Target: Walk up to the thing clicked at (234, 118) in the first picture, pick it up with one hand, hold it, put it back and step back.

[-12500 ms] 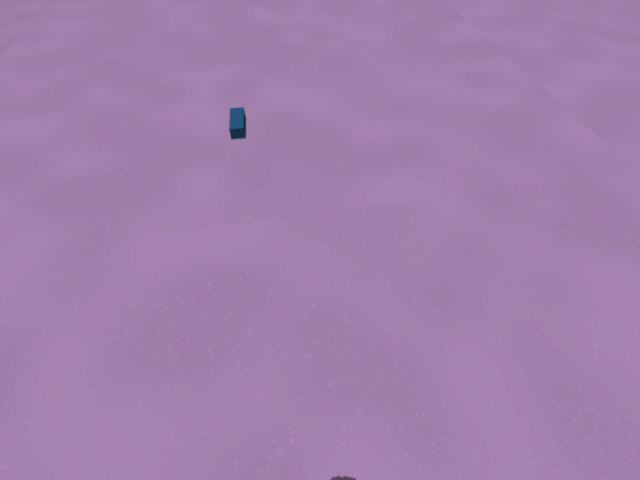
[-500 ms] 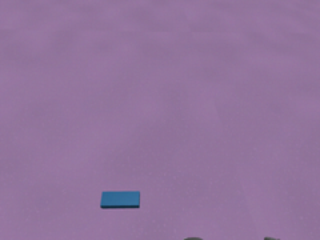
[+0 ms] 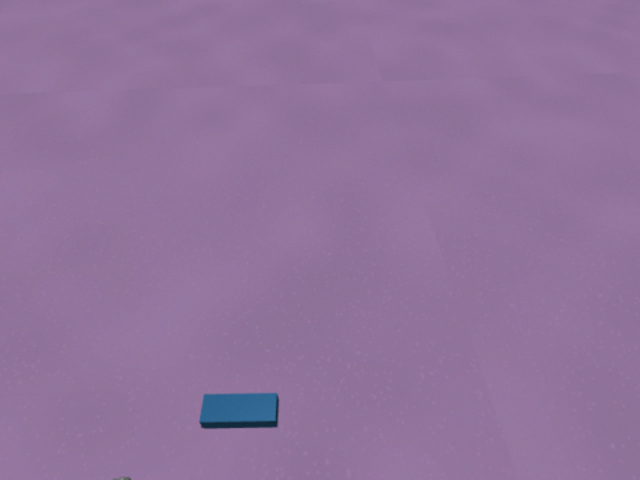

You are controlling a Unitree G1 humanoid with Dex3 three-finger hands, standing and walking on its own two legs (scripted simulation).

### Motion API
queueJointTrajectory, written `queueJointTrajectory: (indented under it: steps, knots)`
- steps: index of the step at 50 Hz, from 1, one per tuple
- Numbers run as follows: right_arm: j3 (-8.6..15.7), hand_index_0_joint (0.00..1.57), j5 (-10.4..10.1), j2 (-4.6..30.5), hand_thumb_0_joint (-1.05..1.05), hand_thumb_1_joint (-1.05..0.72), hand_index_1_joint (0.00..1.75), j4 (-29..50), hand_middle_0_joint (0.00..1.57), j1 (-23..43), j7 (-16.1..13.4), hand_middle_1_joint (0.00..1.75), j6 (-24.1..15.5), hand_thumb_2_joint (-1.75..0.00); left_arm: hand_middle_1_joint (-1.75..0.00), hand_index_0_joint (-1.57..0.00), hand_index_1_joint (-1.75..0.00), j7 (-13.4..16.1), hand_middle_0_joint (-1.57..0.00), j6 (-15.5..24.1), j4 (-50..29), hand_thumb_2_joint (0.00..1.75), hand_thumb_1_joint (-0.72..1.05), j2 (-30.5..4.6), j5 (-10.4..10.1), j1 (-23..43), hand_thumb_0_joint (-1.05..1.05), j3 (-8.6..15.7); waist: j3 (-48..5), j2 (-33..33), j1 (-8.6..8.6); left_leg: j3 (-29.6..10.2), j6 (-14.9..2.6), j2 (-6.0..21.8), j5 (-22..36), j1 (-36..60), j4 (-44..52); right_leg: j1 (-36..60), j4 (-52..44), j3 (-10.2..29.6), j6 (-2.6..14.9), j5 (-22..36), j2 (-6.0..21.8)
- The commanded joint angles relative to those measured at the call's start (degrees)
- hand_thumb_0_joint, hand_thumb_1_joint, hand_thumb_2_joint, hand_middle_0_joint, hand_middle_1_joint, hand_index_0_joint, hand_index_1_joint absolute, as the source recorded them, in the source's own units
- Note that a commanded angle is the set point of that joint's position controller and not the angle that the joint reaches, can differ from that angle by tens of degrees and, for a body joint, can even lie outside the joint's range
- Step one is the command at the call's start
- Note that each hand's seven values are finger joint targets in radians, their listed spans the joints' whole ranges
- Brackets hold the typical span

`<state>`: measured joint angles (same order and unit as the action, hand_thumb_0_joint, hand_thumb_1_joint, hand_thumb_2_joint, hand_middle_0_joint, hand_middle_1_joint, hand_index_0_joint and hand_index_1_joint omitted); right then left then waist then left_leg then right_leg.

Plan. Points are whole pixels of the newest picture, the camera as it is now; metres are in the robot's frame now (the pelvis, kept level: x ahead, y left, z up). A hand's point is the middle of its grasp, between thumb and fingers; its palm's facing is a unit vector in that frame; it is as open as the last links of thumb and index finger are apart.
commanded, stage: walk up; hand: left
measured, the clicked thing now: (240, 410) +0.43 +0.25 -0.74
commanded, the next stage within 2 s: stand in 1.10 s
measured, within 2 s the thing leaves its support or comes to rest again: neither
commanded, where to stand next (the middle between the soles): +0.05 +0.01 m, yaw +0 degrees
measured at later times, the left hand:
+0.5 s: hand out of the picture +0.10 +0.26 -0.14, palm faces +0.03 -0.94 -0.35, open 7.4 cm
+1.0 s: hand out of the picture +0.10 +0.25 -0.14, palm faces +0.01 -0.95 -0.32, open 7.4 cm
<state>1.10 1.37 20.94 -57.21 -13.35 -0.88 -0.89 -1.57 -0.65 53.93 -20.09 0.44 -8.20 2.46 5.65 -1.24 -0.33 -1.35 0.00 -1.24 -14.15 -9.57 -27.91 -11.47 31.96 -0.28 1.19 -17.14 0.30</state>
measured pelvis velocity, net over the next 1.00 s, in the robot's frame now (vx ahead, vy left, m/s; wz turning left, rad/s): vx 0.02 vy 0.00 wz -0.01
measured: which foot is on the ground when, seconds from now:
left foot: down 0.00-1.00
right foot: down 0.00-1.00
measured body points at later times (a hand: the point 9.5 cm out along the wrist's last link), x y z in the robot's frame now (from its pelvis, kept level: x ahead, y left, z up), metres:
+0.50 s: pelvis +0.02 +0.00 +0.01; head +0.02 +0.00 +0.46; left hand +0.10 +0.31 -0.11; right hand +0.12 -0.30 -0.11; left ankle +0.00 +0.13 -0.73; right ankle +0.00 -0.11 -0.73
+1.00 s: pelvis +0.02 +0.00 +0.01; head +0.02 +0.00 +0.46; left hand +0.10 +0.30 -0.12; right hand +0.09 -0.30 -0.12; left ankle +0.00 +0.13 -0.73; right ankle +0.00 -0.11 -0.73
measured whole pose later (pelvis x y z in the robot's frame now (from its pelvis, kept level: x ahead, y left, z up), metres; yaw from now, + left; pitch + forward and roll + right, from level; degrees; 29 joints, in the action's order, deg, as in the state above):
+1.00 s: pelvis +0.02 +0.00 +0.01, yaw +0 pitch -3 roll +0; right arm 0.2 1.0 19.8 -63.9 -7.3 -0.4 -0.8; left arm -0.6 0.4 65.5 -19.2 0.5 -4.9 1.9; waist 2.9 0.1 0.1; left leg -1.3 0.4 0.2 -11.4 -4.1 -18.1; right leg -4.2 17.7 -0.2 0.9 -10.9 -1.0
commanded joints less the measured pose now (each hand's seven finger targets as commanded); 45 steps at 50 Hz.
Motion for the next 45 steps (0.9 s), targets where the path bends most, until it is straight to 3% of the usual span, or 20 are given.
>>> queueJointTrajectory:
  steps: [1,2,4,6,13,18,28,45]
  knots:
    - [3.4,0.2,-0.2,16.1,0.0,-0.9,0.3,4.7,0.2,5.7,-0.2,0.3,-2.7,-0.9,-0.3,-0.2,-0.3,1.2,-0.2,0.9,-1.9,0.9,0.9,-11.0,-1.1,1.9,0.0,2.1,-6.8,5.3,-1.94,-15.8,-8.89,15.7,6.5,-0.7,9.9,2.7,-5.4,3.1,0.23,-3.6,2.3]
    - [2.9,0.2,-0.4,14.9,0.0,-0.9,0.3,4.3,0.2,6.8,0.2,0.3,-2.3,-0.9,-0.3,-0.2,-0.3,1.3,-0.2,1.3,-0.9,0.9,0.9,-11.4,-0.5,1.9,0.0,2.1,-5.1,5.7,-2.05,-12.7,-6.95,13.3,5.1,-3.6,9.2,5.9,-9.3,4.1,0.75,-2.7,3.1]
    - [2.0,0.2,-0.6,12.2,0.0,-0.9,0.3,4.1,0.2,6.0,0.3,0.3,-1.9,-0.9,-0.3,-0.2,-0.3,1.1,-0.2,2.1,-0.5,0.9,0.9,-12.5,0.0,3.2,0.0,2.2,-4.0,5.4,-0.87,-6.4,-2.97,7.5,6.2,-3.2,8.2,6.7,-12.2,7.3,1.93,6.0,5.1]
    - [1.9,0.2,-0.6,11.8,0.0,-0.9,0.3,3.2,0.2,5.2,0.1,0.3,-2.0,-0.9,-0.3,-0.2,-0.3,1.2,-0.2,2.3,0.7,0.9,0.9,-13.2,-0.2,3.0,0.0,2.2,-3.8,5.7,-0.27,-5.6,-1.99,6.2,5.3,-2.3,8.4,5.9,-12.0,7.3,2.34,9.6,6.1]
    - [2.0,0.2,-1.0,11.7,0.0,-0.9,0.3,1.2,0.2,5.8,0.0,0.3,-1.8,-0.9,-0.3,-0.2,-0.3,1.5,-0.2,2.7,3.6,0.9,0.9,-12.4,-0.2,4.4,0.0,1.7,-6.9,0.3,0.61,-4.9,-2.47,7.4,12.7,3.7,7.4,6.3,-13.9,6.6,1.88,15.3,6.3]
    - [1.7,0.2,-0.9,11.3,0.0,-0.9,0.3,0.2,0.2,7.4,0.1,0.3,-1.7,-0.9,-0.3,-0.2,-0.3,1.6,-0.2,2.6,5.2,0.9,0.9,-11.9,-0.3,5.5,0.0,1.5,-5.5,0.1,0.3,-5.0,-2.12,7.4,13.2,3.8,9.0,5.6,-14.9,6.0,1.06,14.4,6.0]
    - [1.6,0.2,-0.8,11.3,0.0,-0.9,0.3,-1.2,0.2,9.5,0.1,0.3,-1.6,-0.9,-0.3,-0.2,-0.3,1.8,-0.2,2.5,7.1,0.9,0.9,-12.1,-0.2,5.3,0.0,1.5,-8.0,1.1,-0.1,-4.2,-1.85,7.9,18.6,5.9,9.6,8.3,-14.8,5.0,0.56,20.1,6.3]
    - [1.4,0.2,-0.7,11.0,0.0,-0.9,0.3,-3.1,0.2,9.0,0.0,0.3,-1.5,-0.9,-0.3,-0.2,-0.3,1.8,-0.2,2.2,7.7,0.9,0.9,-11.6,0.1,6.7,0.0,1.4,-6.3,1.7,0.19,-4.4,-1.78,7.6,12.2,3.6,12.3,8.9,-16.4,5.4,0.42,14.6,6.1]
